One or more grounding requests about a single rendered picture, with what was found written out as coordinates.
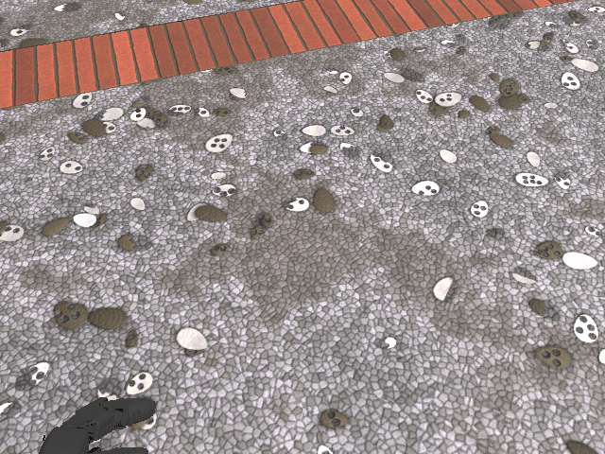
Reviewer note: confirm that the left robot hand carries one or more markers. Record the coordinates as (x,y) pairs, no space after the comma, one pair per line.
(94,421)

